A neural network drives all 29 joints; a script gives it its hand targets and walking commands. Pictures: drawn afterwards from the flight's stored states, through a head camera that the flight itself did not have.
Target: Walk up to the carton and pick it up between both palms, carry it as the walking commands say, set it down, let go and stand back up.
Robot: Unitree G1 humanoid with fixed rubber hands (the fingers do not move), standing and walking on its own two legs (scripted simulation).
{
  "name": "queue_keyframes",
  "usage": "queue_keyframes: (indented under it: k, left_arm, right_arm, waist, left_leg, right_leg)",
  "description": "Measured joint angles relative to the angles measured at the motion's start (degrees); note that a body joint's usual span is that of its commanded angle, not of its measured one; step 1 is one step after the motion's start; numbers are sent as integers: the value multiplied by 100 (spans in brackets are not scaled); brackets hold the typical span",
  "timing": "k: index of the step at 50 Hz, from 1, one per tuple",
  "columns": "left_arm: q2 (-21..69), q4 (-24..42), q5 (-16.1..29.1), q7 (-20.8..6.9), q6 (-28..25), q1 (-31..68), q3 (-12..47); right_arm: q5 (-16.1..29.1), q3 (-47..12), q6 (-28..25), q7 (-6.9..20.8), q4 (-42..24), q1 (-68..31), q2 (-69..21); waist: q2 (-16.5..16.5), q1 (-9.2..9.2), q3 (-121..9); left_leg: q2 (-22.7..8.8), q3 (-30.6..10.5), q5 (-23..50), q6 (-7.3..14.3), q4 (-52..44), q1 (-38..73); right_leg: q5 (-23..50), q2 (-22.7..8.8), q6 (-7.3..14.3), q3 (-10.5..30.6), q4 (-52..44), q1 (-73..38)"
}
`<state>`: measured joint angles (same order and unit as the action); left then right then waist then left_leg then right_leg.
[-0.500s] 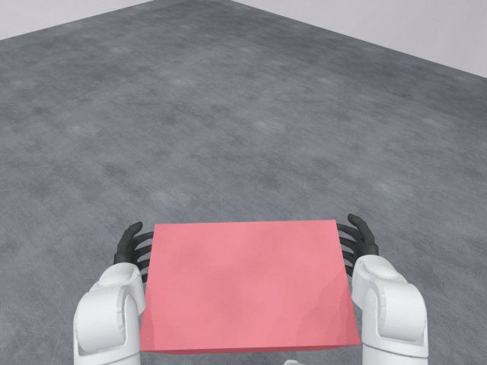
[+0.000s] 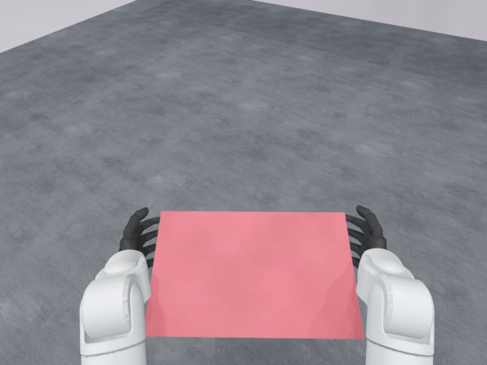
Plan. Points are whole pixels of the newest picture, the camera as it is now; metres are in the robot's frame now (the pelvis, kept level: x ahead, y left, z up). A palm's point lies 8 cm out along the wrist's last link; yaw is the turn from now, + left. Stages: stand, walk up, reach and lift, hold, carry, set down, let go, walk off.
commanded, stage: carry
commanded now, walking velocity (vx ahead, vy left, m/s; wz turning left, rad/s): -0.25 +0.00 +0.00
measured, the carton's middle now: (251, 282) +0.27 -0.01 -0.01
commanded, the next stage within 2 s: none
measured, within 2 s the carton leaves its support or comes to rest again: neither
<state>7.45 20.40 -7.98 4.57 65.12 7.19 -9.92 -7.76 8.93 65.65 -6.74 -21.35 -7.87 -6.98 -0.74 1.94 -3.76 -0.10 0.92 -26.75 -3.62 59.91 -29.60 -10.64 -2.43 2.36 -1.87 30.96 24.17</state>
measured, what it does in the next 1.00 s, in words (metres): walks backwards: left foot, then right foot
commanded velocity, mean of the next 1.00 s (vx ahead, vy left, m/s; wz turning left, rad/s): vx -0.25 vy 0.00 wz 0.00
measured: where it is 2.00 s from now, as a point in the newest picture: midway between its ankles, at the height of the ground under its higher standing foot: outside the picture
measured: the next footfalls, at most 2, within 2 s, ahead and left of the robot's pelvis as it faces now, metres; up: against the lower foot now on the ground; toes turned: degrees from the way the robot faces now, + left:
left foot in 0.14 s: -0.05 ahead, +0.14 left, +0.00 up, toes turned +5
right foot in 0.48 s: -0.16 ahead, -0.10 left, +0.00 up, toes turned -2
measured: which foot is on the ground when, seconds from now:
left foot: up 0.00-0.12, down 0.14-0.50, up 0.52-0.86, down 0.88-1.00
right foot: down 0.00-0.16, up 0.18-0.46, down 0.48-0.88, up 0.90-1.00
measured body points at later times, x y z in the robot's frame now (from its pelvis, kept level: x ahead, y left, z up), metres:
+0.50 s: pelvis -0.17 +0.00 -0.01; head -0.17 -0.01 +0.44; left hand +0.10 +0.18 +0.07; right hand +0.11 -0.17 +0.07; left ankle -0.09 +0.13 -0.74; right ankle -0.20 -0.10 -0.74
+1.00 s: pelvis -0.35 +0.02 +0.00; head -0.34 +0.03 +0.45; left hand -0.09 +0.22 +0.06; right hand -0.06 -0.13 +0.07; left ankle -0.35 +0.13 -0.74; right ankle -0.30 -0.09 -0.67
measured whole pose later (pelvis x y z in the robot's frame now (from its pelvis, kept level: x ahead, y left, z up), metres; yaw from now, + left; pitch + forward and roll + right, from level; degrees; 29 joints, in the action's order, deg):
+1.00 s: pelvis -0.35 +0.02 +0.00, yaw +3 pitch +3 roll -1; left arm 7.3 21.0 -6.9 6.9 66.2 4.8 -10.1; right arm -7.5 8.0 65.0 -7.3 -18.0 -7.3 -7.5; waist 1.2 -0.1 -3.6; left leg -1.0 2.0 -14.6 0.9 29.9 -18.5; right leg -23.9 -0.6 -2.5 -1.9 58.4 35.4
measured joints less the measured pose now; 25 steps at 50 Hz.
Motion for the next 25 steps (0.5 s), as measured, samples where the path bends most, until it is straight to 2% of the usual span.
queue_keyframes:
  k: [4, 7, 8, 9, 11, 12, 14, 16, 19, 22, 24, 25]
  left_arm:
    - [10, -34, -35, 61, 27, 112, 12]
    - [5, -32, -54, 107, 47, 106, 29]
    - [-27, -49, -48, 94, 41, 79, 0]
    - [-31, -66, -20, 92, 40, 0, -44]
    - [-13, -22, 48, 124, 74, -166, -80]
    - [-16, 20, 78, 148, 94, -216, -68]
    - [-21, 86, 103, 190, 118, -227, -22]
    - [-18, 111, 102, 224, 117, -151, 16]
    - [-32, 149, 102, 261, 113, -24, 53]
    - [-50, 123, 113, 261, 108, 45, 40]
    - [-36, 69, 109, 246, 102, 70, 19]
    - [15, 1, 104, 252, 64, 65, 20]
  right_arm:
    - [-16, 60, -3, 18, 97, -133, 15]
    - [-7, 93, -36, 34, 199, -171, 0]
    - [-16, 92, -81, 20, 258, -145, -71]
    - [-31, 37, -100, 4, 317, -92, -89]
    - [-18, -72, -75, -20, 359, 6, -57]
    - [-12, -96, -73, -14, 351, 47, -49]
    - [-29, -85, -87, 23, 314, 73, -47]
    - [-70, -22, -105, 80, 278, 24, -53]
    - [-118, 53, -125, 141, 227, -79, -63]
    - [-177, 50, -121, 158, 219, -134, -69]
    - [-213, 38, -115, 158, 222, -118, -66]
    - [-219, 52, -123, 166, 242, -102, -30]
  waist:
    - [107, -56, -88]
    - [164, -82, -107]
    - [301, -85, -75]
    - [340, -100, -57]
    - [238, -147, -9]
    - [202, -178, 10]
    - [174, -246, 30]
    - [160, -308, 30]
    - [126, -355, -21]
    - [31, -322, -114]
    - [-24, -297, -168]
    - [-145, -294, -155]
  left_leg:
    - [29, 128, -163, 118, -1294, 654]
    - [38, 244, 556, 226, -2901, 1314]
    - [120, 261, 885, 284, -3064, 1322]
    - [137, 248, 1018, 352, -3032, 1262]
    - [20, 180, 1101, 444, -2963, 1175]
    - [-40, 148, 1146, 457, -2975, 1149]
    - [-124, 99, 1271, 453, -3020, 1077]
    - [-178, 75, 1405, 445, -3034, 953]
    - [-237, 101, 1588, 424, -3027, 707]
    - [-281, 160, 1776, 389, -3025, 448]
    - [-290, 216, 1871, 336, -2949, 269]
    - [-362, 210, 1890, 298, -2852, 175]
  right_leg:
    - [269, -70, -35, -73, -32, 320]
    - [492, -85, -116, -164, -55, 527]
    - [491, -167, -172, -141, 6, 589]
    - [26, -178, -261, -139, 228, 674]
    - [-1015, -10, -387, -81, 1453, 955]
    - [-1225, 83, -427, -36, 2155, 1084]
    - [-1338, 214, -521, 25, 3208, 1194]
    - [-1418, 276, -608, 36, 3566, 1081]
    - [-1687, 294, -631, -10, 2988, 624]
    - [-1766, 305, -527, -49, 1665, -28]
    - [-1265, 268, -467, -109, 380, -593]
    - [-820, 333, -316, -141, 46, -665]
